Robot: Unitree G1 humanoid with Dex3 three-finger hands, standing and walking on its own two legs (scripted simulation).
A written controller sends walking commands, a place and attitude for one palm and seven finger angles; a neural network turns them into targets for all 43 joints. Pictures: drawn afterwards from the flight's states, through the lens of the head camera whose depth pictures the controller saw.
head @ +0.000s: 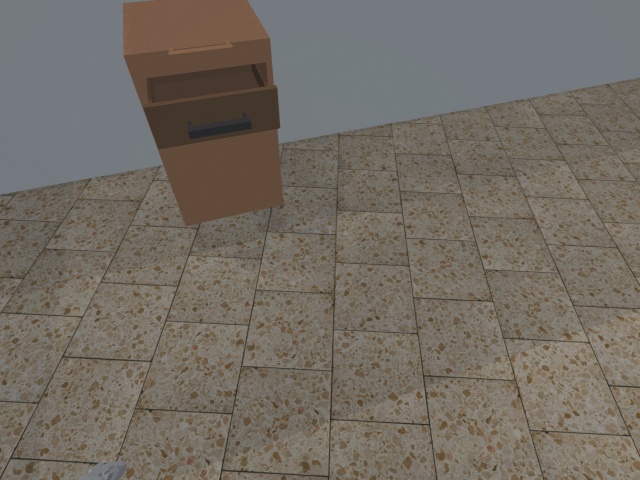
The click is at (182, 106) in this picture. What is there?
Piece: drawer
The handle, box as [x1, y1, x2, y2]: [187, 113, 251, 138]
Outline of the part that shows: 250,120 246,116 246,114 243,113 243,118 197,126 192,126 190,122 187,122 187,129 189,137 194,138 251,128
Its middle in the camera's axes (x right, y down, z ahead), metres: -0.31 -0.34 +1.17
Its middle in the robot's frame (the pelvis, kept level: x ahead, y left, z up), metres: +1.07 +0.36 -0.18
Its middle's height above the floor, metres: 0.59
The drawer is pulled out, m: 0.17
